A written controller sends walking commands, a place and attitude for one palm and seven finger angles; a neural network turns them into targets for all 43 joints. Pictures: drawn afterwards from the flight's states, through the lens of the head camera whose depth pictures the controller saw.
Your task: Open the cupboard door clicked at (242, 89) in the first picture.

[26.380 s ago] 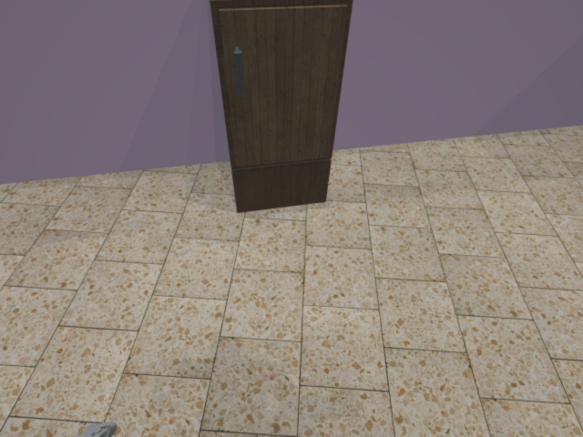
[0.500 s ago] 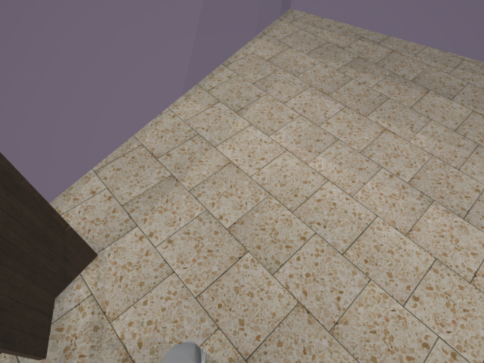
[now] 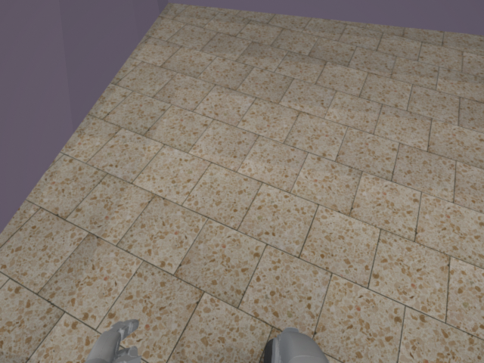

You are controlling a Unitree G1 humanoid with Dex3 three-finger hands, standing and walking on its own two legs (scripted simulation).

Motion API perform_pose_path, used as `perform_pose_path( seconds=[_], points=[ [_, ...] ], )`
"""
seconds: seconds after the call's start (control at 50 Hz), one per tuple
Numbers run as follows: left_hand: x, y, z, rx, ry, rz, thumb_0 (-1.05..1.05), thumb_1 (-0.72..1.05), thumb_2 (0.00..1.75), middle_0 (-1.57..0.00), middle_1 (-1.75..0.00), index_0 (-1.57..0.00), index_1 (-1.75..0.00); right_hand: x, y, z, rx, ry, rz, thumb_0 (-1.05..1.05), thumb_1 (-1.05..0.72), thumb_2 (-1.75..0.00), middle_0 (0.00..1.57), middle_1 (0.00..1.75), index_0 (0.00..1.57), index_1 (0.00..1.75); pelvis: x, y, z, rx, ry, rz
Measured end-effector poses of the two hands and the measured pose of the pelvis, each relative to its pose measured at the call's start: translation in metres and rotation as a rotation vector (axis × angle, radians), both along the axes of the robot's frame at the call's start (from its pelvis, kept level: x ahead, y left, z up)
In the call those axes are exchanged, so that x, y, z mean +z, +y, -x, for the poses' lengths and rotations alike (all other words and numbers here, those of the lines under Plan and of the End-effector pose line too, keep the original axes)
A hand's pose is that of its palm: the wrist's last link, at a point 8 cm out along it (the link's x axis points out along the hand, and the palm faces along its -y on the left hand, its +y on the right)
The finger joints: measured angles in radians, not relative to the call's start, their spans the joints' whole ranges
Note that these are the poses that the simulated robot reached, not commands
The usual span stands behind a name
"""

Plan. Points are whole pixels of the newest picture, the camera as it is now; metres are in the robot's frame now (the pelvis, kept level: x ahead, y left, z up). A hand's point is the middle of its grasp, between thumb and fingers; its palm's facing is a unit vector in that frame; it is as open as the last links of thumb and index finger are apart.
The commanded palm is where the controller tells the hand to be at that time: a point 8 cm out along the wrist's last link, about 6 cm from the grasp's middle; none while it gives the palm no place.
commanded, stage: walk to a spot facing it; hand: left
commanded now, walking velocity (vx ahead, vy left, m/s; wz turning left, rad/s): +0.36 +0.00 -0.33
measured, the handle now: out of the picture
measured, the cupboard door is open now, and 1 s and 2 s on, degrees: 45 45 45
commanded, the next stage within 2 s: turn to face it in 0.82 s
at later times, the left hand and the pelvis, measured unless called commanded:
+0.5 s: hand (173, 318) +0.22 +0.14 -0.17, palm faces -0.02 -0.98 -0.19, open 7.3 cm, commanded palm none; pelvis +0.25 -0.05 +0.00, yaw -6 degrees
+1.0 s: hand (211, 155) +0.63 +0.08 -0.15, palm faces -0.27 -0.93 -0.23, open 7.4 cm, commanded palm none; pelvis +0.48 -0.09 +0.00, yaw -14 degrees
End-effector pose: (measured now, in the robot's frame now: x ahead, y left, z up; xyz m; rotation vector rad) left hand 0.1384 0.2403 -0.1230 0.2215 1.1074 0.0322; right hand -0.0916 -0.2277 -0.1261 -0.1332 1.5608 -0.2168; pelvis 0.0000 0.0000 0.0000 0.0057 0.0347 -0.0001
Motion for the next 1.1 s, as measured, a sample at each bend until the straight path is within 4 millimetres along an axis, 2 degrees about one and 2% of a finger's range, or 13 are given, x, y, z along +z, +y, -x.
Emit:
perform_pose_path(
  seconds=[0.06,0.12,0.22,0.3,0.38,0.54,0.6,0.64,0.68,0.82,0.92,1.04,1.1],
  points=[
    [-0.005,-0.024,-0.063,-0.049,-0.083,-0.011,0.00,0.91,0.90,-0.19,-0.30,-0.19,-0.30,-0.013,-0.009,0.002,-0.052,0.096,-0.027,0.01,-0.91,-0.90,0.20,0.30,0.20,0.30,-0.016,-0.018,-0.035,-0.016,-0.008,-0.009],
    [-0.005,-0.042,-0.092,-0.045,-0.117,-0.014,0.00,0.91,0.90,-0.19,-0.30,-0.19,-0.30,-0.018,-0.023,-0.030,-0.088,0.106,-0.034,0.01,-0.91,-0.90,0.20,0.30,0.20,0.30,-0.016,-0.031,-0.061,-0.033,-0.028,-0.013],
    [0.000,-0.061,-0.089,-0.024,0.007,-0.014,0.00,0.91,0.90,-0.20,-0.30,-0.20,-0.30,-0.011,-0.048,-0.146,-0.074,-0.107,-0.004,0.01,-0.91,-0.90,0.20,0.30,0.20,0.30,0.004,-0.045,-0.104,-0.064,-0.029,-0.018],
    [0.005,-0.053,-0.088,0.030,0.073,-0.044,-0.02,0.95,0.90,-0.20,-0.30,-0.20,-0.30,-0.001,-0.059,-0.244,-0.036,-0.285,-0.003,0.01,-0.91,-0.90,0.20,0.30,0.20,0.30,0.012,-0.051,-0.140,-0.086,-0.020,-0.017],
    [0.002,-0.049,-0.084,0.066,0.156,-0.045,-0.02,0.94,0.90,-0.20,-0.30,-0.20,-0.30,0.005,-0.061,-0.331,0.004,-0.404,-0.010,0.01,-0.91,-0.90,0.19,0.30,0.20,0.30,0.012,-0.053,-0.181,-0.101,-0.022,-0.003],
    [-0.018,-0.055,-0.080,0.141,0.376,0.000,0.00,0.91,0.90,-0.20,-0.30,-0.20,-0.30,0.010,-0.047,-0.485,0.095,-0.525,-0.009,0.01,-0.91,-0.90,0.20,0.30,0.20,0.30,0.000,-0.043,-0.273,-0.117,-0.033,0.006],
    [-0.030,-0.053,-0.095,0.137,0.458,0.024,0.00,0.91,0.90,-0.20,-0.30,-0.20,-0.30,0.004,-0.043,-0.525,0.099,-0.575,0.024,0.00,-0.91,-0.90,0.20,0.30,0.20,0.30,-0.013,-0.033,-0.310,-0.137,-0.038,0.021],
    [-0.034,-0.051,-0.120,0.114,0.468,0.030,0.00,0.91,0.90,-0.20,-0.30,-0.20,-0.30,0.003,-0.042,-0.530,0.073,-0.570,0.040,0.00,-0.91,-0.90,0.20,0.30,0.20,0.30,-0.014,-0.031,-0.329,-0.152,-0.054,0.010],
    [-0.034,-0.049,-0.158,0.091,0.429,0.030,0.00,0.91,0.90,-0.20,-0.30,-0.20,-0.30,0.003,-0.042,-0.522,0.042,-0.519,0.048,0.00,-0.91,-0.90,0.20,0.30,0.20,0.30,-0.009,-0.031,-0.346,-0.157,-0.059,0.004],
    [-0.011,-0.058,-0.321,0.009,0.177,0.028,0.00,0.91,0.90,-0.19,-0.30,-0.19,-0.30,0.004,-0.045,-0.460,-0.083,-0.219,0.043,0.00,-0.93,-0.90,0.20,0.30,0.20,0.30,0.012,-0.039,-0.402,-0.177,-0.051,0.009],
    [0.002,-0.077,-0.421,-0.093,0.097,-0.012,0.00,0.92,0.90,-0.19,-0.30,-0.19,-0.30,0.003,-0.048,-0.433,-0.198,-0.083,0.010,0.00,-0.93,-0.90,0.20,0.30,0.20,0.30,0.013,-0.060,-0.446,-0.222,-0.042,0.002],
    [-0.004,-0.128,-0.527,-0.205,-0.002,-0.054,0.00,0.91,0.90,-0.19,-0.30,-0.19,-0.30,-0.013,-0.057,-0.430,-0.297,0.048,-0.051,0.01,-0.92,-0.90,0.20,0.30,0.20,0.30,-0.006,-0.104,-0.497,-0.231,-0.029,-0.025],
    [-0.003,-0.153,-0.550,-0.196,-0.045,-0.032,0.00,0.91,0.90,-0.19,-0.30,-0.19,-0.30,-0.015,-0.068,-0.451,-0.293,0.084,-0.070,0.01,-0.91,-0.90,0.20,0.30,0.20,0.30,-0.005,-0.116,-0.513,-0.189,-0.035,-0.009]
  ],
)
